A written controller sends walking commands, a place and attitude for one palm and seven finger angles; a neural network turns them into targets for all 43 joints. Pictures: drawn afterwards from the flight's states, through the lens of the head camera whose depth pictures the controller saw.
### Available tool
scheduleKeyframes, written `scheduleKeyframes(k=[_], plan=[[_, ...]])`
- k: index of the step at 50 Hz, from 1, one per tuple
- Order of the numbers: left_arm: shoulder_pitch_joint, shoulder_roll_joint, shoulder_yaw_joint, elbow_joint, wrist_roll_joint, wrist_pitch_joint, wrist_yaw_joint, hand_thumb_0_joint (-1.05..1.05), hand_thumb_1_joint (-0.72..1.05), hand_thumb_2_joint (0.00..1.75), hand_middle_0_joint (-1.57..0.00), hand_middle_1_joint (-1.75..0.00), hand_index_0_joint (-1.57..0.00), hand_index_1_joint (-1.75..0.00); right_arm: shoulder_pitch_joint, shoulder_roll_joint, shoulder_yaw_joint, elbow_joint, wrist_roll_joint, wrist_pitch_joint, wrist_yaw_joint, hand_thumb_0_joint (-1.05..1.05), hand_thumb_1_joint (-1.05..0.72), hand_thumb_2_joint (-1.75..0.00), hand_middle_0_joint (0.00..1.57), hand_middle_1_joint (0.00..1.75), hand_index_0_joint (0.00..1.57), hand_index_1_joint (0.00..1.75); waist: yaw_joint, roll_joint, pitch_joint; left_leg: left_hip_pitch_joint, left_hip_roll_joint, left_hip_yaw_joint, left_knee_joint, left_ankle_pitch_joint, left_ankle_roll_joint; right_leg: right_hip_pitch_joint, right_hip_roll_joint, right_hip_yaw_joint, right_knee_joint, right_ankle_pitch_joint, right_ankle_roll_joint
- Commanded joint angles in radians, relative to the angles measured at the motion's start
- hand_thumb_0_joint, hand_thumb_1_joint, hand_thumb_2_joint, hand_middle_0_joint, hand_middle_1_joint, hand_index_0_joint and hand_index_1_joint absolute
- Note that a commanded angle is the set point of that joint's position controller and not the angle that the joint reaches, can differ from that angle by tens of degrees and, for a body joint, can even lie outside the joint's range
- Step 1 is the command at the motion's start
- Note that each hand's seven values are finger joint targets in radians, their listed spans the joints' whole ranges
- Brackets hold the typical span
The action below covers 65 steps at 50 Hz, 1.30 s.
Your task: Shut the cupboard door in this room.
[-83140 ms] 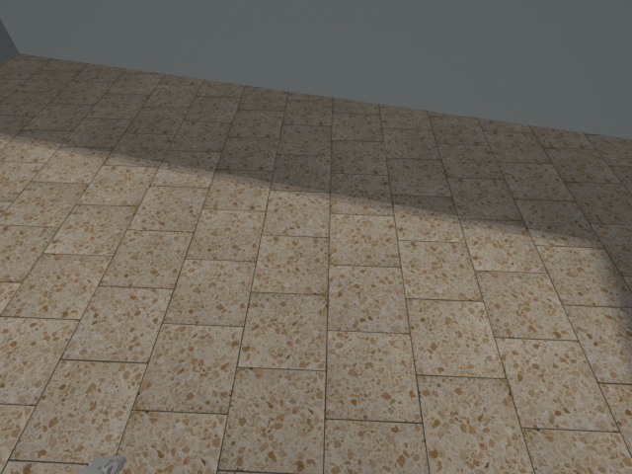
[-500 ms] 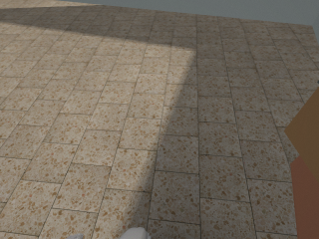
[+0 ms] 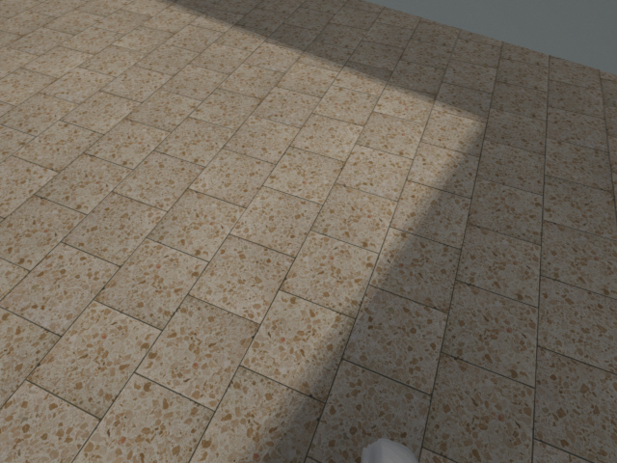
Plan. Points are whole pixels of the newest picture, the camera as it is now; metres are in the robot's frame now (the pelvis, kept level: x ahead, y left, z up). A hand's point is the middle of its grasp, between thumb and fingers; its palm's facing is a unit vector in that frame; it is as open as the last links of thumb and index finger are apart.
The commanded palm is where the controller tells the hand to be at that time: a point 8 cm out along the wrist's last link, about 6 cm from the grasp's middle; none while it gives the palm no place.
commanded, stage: walk to a spot facing it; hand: left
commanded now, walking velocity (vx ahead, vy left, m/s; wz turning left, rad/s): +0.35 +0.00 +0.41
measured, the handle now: out of the picture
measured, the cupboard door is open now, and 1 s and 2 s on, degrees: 26 26 26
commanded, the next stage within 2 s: turn to face it in 0.42 s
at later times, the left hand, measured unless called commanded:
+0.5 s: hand out of the picture +0.14 +0.15 -0.16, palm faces +0.33 -0.92 -0.22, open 7.2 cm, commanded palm none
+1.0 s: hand (200, 351) +0.30 +0.20 -0.17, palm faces +0.20 -0.95 -0.22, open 7.3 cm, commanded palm none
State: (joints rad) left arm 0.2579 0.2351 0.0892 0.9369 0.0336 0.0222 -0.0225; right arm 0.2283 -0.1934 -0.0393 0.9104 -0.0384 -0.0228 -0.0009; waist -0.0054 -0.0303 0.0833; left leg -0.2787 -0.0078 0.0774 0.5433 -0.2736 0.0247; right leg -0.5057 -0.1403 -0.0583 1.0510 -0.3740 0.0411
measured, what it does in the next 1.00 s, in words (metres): walks ahead: right foot, then left foot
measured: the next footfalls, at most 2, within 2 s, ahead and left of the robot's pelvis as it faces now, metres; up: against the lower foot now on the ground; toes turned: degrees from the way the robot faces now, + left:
right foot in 0.14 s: +0.18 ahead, -0.13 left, +0.00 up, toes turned -3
left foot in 0.58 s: +0.32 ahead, +0.13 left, +0.00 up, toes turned +25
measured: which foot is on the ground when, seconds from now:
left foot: down 0.00-0.14, up 0.16-0.56, down 0.58-1.00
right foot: up 0.00-0.12, down 0.14-0.58, up 0.60-0.96, down 0.98-1.00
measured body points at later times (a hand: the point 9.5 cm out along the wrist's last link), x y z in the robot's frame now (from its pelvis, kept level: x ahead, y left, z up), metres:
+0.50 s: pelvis +0.19 -0.02 +0.01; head +0.25 -0.01 +0.45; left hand +0.12 +0.20 -0.14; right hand +0.36 -0.23 -0.14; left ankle +0.25 +0.12 -0.68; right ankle +0.14 -0.13 -0.73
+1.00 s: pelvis +0.29 +0.01 -0.01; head +0.32 +0.00 +0.44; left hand +0.29 +0.25 -0.15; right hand +0.42 -0.20 -0.16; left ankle +0.28 +0.11 -0.73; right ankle +0.30 -0.09 -0.73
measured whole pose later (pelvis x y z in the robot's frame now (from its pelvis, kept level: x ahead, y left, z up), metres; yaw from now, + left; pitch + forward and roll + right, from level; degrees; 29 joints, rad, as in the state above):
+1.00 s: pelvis +0.29 +0.01 -0.01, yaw +7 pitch +0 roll +0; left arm 0.27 0.16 0.07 0.93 0.03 0.04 -0.01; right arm 0.14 -0.18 -0.04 0.94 -0.02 0.05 -0.01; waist 0.03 0.03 0.06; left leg -0.31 0.13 0.29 0.68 -0.35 0.02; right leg -0.31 -0.03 -0.07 0.65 -0.34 -0.01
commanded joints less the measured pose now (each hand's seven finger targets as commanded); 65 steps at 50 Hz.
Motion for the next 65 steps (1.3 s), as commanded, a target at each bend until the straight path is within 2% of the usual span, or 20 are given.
scheduleKeyframes(k=[1, 6, 8, 9, 11, 14, 17, 23, 26, 27, 29, 30, 32, 36, 47, 48, 50, 53, 61, 65], plan=[[-0.033, 0.029, 0.003, -0.110, -0.002, -0.040, -0.010, 0.00, 0.90, 0.90, -0.20, -0.30, -0.20, -0.30, 0.028, -0.186, -0.052, -0.031, 0.004, -0.018, -0.009, 0.00, -0.90, -0.90, 0.20, 0.30, 0.20, 0.30, -0.006, 0.139, -0.043, 0.008, 0.223, -0.263, -0.305, -0.137, 0.164, 0.027, 0.026, -0.012, -0.245, 0.071, 0.010], [0.178, 0.097, 0.028, -0.056, 0.005, -0.061, -0.006, 0.00, 0.90, 0.90, -0.20, -0.30, -0.20, -0.30, -0.034, -0.158, -0.054, -0.027, 0.015, -0.006, 0.003, 0.00, -0.90, -0.90, 0.20, 0.30, 0.20, 0.30, 0.111, 0.000, -0.052, -0.258, 0.101, -0.189, -0.029, -0.263, 0.091, 0.489, 0.065, -0.013, -0.510, 0.106, 0.004], [0.299, 0.229, 0.044, -0.052, 0.009, -0.068, 0.020, 0.00, 0.90, 0.90, -0.20, -0.30, -0.20, -0.30, -0.028, -0.060, -0.037, -0.075, 0.023, -0.005, 0.016, 0.00, -0.90, -0.90, 0.20, 0.30, 0.20, 0.30, 0.150, -0.355, -0.082, -0.471, -0.062, -0.086, 0.599, -0.358, 0.028, 0.552, -0.344, 0.589, -0.907, -0.385, -0.130], [0.209, 0.201, 0.041, -0.072, 0.005, -0.073, 0.029, 0.00, 0.90, 0.90, -0.20, -0.30, -0.20, -0.30, -0.016, -0.097, -0.049, -0.063, 0.012, 0.000, 0.016, 0.00, -0.90, -0.90, 0.20, 0.30, 0.20, 0.30, 0.096, -0.331, -0.040, -0.490, 0.002, -0.159, 0.755, -0.239, 0.033, 0.441, -0.360, 0.651, -0.953, -0.486, -0.139], [0.055, 0.088, 0.011, -0.097, 0.002, -0.081, 0.035, 0.00, 0.90, 0.90, -0.20, -0.30, -0.20, -0.30, -0.030, -0.086, -0.049, -0.030, 0.007, 0.003, 0.024, 0.00, -0.90, -0.90, 0.20, 0.30, 0.20, 0.30, 0.020, -0.125, 0.010, -0.446, 0.074, -0.160, 0.803, -0.029, 0.014, 0.306, -0.286, 0.340, -0.898, -0.230, -0.118], [0.080, 0.032, -0.002, -0.069, -0.001, -0.102, 0.040, 0.00, 0.90, 0.90, -0.20, -0.30, -0.20, -0.30, -0.010, -0.042, -0.035, -0.003, 0.013, 0.016, 0.035, 0.00, -0.90, -0.90, 0.20, 0.30, 0.20, 0.30, 0.005, -0.102, -0.052, -0.401, 0.083, -0.095, 0.723, 0.025, -0.015, 0.377, -0.210, 0.028, -0.802, 0.337, -0.114], [0.148, 0.029, -0.002, -0.030, -0.002, -0.104, 0.047, 0.00, 0.90, 0.90, -0.20, -0.30, -0.20, -0.30, -0.056, -0.012, -0.024, -0.027, 0.011, 0.029, 0.038, 0.00, -0.90, -0.90, 0.20, 0.30, 0.20, 0.30, 0.017, -0.089, -0.068, -0.431, 0.076, -0.040, 0.584, -0.006, -0.029, 0.504, -0.198, -0.091, -0.726, 0.736, -0.113], [0.163, 0.094, -0.001, -0.013, -0.002, -0.086, 0.050, 0.00, 0.90, 0.90, -0.20, -0.30, -0.20, -0.30, -0.167, -0.024, -0.004, -0.091, 0.016, 0.033, 0.052, 0.00, -0.90, -0.90, 0.20, 0.30, 0.20, 0.30, 0.032, -0.134, -0.055, -0.325, 0.040, 0.066, 0.212, -0.005, -0.008, 0.578, -0.215, -0.184, -0.638, 0.920, -0.105], [0.122, 0.146, 0.011, -0.036, -0.008, -0.079, 0.049, 0.00, 0.90, 0.90, -0.20, -0.30, -0.20, -0.30, -0.065, -0.072, -0.014, -0.086, 0.013, 0.028, 0.042, 0.00, -0.90, -0.90, 0.20, 0.30, 0.20, 0.30, -0.029, -0.149, -0.108, -0.074, -0.025, 0.100, 0.097, 0.045, 0.030, 0.492, -0.224, -0.220, -0.467, 1.014, -0.089], [0.117, 0.138, 0.005, -0.041, -0.012, -0.075, 0.049, 0.00, 0.90, 0.90, -0.20, -0.30, -0.20, -0.30, 0.028, -0.096, -0.019, -0.059, 0.009, 0.025, 0.035, 0.00, -0.90, -0.90, 0.20, 0.30, 0.20, 0.30, -0.075, -0.111, -0.156, 0.108, -0.023, 0.083, 0.008, 0.176, 0.039, 0.399, -0.193, -0.224, -0.332, 0.896, -0.066], [0.180, 0.024, -0.032, -0.065, -0.033, -0.059, 0.052, 0.00, 0.90, 0.90, -0.20, -0.30, -0.20, -0.30, 0.193, -0.282, -0.053, -0.024, 0.006, 0.014, 0.008, 0.00, -0.90, -0.90, 0.20, 0.30, 0.20, 0.30, -0.108, 0.292, -0.353, 0.475, 0.448, -0.437, -0.055, 0.947, 0.259, 0.015, 0.048, -0.130, 0.158, -0.318, 0.005], [0.121, 0.043, -0.032, -0.090, -0.025, -0.054, 0.069, 0.00, 0.90, 0.90, -0.20, -0.30, -0.20, -0.30, 0.212, -0.273, -0.041, -0.013, 0.016, 0.018, 0.002, 0.00, -0.90, -0.90, 0.20, 0.30, 0.20, 0.30, -0.121, 0.089, -0.299, 0.372, 0.452, -0.313, -0.049, 0.977, 0.259, 0.061, 0.049, 0.005, 0.221, -0.299, -0.033], [0.145, -0.004, -0.041, -0.034, -0.023, -0.023, 0.073, 0.00, 0.90, 0.90, -0.20, -0.30, -0.20, -0.30, 0.009, -0.213, -0.019, -0.053, 0.023, 0.005, -0.026, 0.00, -0.90, -0.90, 0.20, 0.30, 0.20, 0.30, -0.041, 0.238, -0.247, 0.190, 0.434, -0.309, -0.171, 0.483, 0.217, 0.022, 0.027, 0.082, 0.189, -0.230, -0.016], [0.158, -0.025, -0.034, 0.024, -0.010, 0.014, 0.040, 0.00, 0.90, 0.90, -0.20, -0.30, -0.20, -0.30, -0.112, -0.137, 0.007, -0.042, 0.010, 0.014, -0.030, 0.00, -0.90, -0.90, 0.20, 0.30, 0.20, 0.30, 0.026, 0.133, -0.066, -0.081, 0.337, -0.143, -0.294, 0.045, 0.138, 0.139, 0.037, 0.047, -0.023, -0.090, -0.022], [0.103, -0.007, 0.008, -0.045, -0.002, 0.009, 0.014, 0.00, 0.90, 0.90, -0.20, -0.30, -0.20, -0.30, -0.097, -0.151, -0.046, -0.032, 0.015, 0.048, -0.025, 0.00, -0.90, -0.90, 0.20, 0.30, 0.20, 0.30, 0.036, 0.146, -0.088, 0.010, 0.326, 0.033, -0.064, 0.072, 0.073, 0.223, 0.117, -0.040, -0.452, 0.155, -0.026], [0.120, 0.031, 0.015, -0.047, -0.001, 0.001, 0.016, 0.00, 0.90, 0.90, -0.20, -0.30, -0.20, -0.30, -0.090, -0.135, -0.048, -0.038, 0.019, 0.048, -0.021, 0.00, -0.90, -0.90, 0.20, 0.30, 0.20, 0.30, 0.044, 0.079, -0.098, -0.016, 0.279, 0.068, 0.034, 0.062, 0.034, 0.263, 0.085, 0.049, -0.539, 0.267, -0.052], [0.143, 0.157, 0.030, -0.046, 0.004, -0.018, 0.031, 0.00, 0.90, 0.90, -0.20, -0.30, -0.20, -0.30, -0.127, -0.041, -0.032, -0.094, 0.026, 0.055, -0.015, 0.00, -0.90, -0.90, 0.20, 0.30, 0.20, 0.30, 0.081, -0.241, -0.085, -0.258, 0.046, 0.084, 0.420, -0.363, -0.058, 0.343, -0.213, 0.476, -0.722, 0.631, -0.229], [0.065, 0.127, 0.033, -0.056, -0.006, -0.013, 0.054, 0.00, 0.90, 0.90, -0.20, -0.30, -0.20, -0.30, -0.122, -0.087, -0.034, -0.089, 0.025, 0.054, -0.027, 0.00, -0.90, -0.90, 0.20, 0.30, 0.20, 0.30, 0.044, -0.171, -0.141, -0.379, 0.075, -0.092, 0.621, -0.238, -0.066, 0.479, -0.162, 0.414, -0.651, 0.727, -0.272], [0.006, 0.162, 0.038, -0.085, -0.003, 0.000, 0.040, 0.00, 0.90, 0.90, -0.20, -0.30, -0.20, -0.30, -0.092, -0.081, -0.025, -0.100, 0.030, 0.047, -0.030, 0.00, -0.90, -0.90, 0.20, 0.30, 0.20, 0.30, 0.038, -0.109, -0.135, -0.214, 0.037, -0.055, 0.294, -0.169, -0.087, 0.418, -0.081, 0.356, -0.613, 0.695, -0.234], [-0.086, 0.140, 0.031, -0.115, -0.019, 0.015, 0.032, 0.00, 0.90, 0.90, -0.20, -0.30, -0.20, -0.30, 0.051, -0.131, -0.027, -0.068, 0.030, 0.023, -0.037, 0.00, -0.90, -0.90, 0.20, 0.30, 0.20, 0.30, -0.032, -0.044, -0.167, 0.133, 0.069, -0.083, -0.140, 0.103, -0.069, 0.200, 0.034, 0.306, -0.476, 0.479, -0.120]])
